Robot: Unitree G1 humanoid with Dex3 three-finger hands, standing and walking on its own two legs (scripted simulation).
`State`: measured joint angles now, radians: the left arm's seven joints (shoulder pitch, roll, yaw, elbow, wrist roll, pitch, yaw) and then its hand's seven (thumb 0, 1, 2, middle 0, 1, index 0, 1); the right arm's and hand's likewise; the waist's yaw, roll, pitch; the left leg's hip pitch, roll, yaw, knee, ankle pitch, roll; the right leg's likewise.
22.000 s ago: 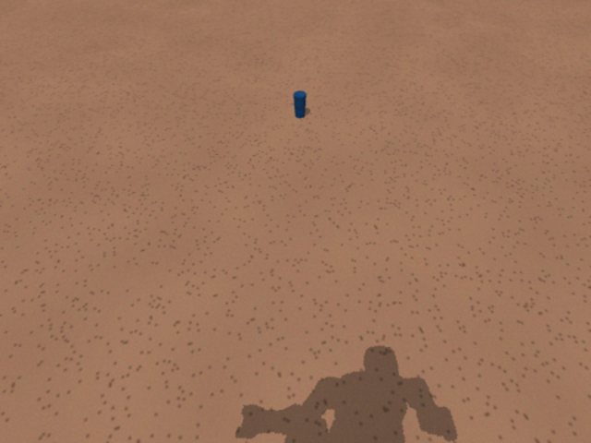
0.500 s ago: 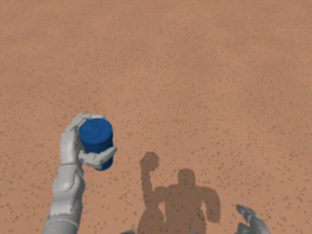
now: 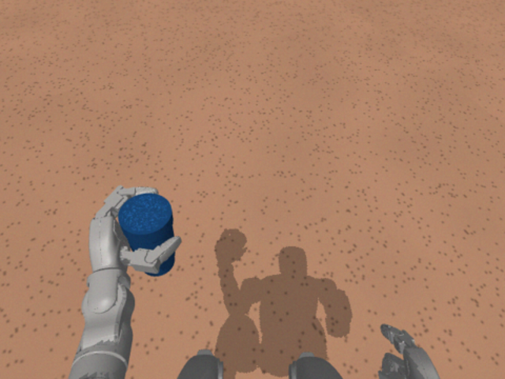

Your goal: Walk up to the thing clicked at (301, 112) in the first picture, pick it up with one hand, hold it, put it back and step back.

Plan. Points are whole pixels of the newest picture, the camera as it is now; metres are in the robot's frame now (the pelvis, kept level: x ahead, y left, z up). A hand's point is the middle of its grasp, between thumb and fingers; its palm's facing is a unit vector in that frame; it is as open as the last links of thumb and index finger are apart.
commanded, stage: crouch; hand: left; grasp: from the side
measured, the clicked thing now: (152, 239) +0.33 +0.18 -0.01
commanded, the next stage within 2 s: lower in 1.60 s
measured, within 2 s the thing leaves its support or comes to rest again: neither
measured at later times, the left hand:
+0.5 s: hand (168, 261) +0.38 +0.20 -0.22, palm faces +0.17 -0.99 -0.01, open 10.3 cm
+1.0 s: hand (180, 277) +0.40 +0.20 -0.41, palm faces +0.13 -0.99 -0.01, open 10.3 cm
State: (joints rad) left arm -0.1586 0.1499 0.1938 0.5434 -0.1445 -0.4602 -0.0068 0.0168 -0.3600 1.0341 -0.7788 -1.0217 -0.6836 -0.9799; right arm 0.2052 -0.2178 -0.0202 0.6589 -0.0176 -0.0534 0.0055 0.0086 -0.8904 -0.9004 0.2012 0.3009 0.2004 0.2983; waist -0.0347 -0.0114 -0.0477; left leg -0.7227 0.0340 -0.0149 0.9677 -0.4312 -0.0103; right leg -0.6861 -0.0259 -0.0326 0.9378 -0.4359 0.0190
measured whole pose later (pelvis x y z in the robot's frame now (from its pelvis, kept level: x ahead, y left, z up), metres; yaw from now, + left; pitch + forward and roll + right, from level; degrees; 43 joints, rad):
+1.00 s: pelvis -0.08 +0.00 -0.37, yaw -6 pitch +29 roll -6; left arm -0.75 0.49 0.50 1.19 -0.08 -0.78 -0.17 0.02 -0.37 1.04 -0.79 -1.01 -0.69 -0.97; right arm 0.11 -0.28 0.09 0.72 -0.14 0.00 0.10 0.00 -0.92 -0.91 0.20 0.30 0.20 0.30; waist -0.16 -0.04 -0.05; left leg -2.20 0.03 -0.13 2.34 -0.65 -0.02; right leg -2.13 0.00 -0.06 2.28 -0.65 0.02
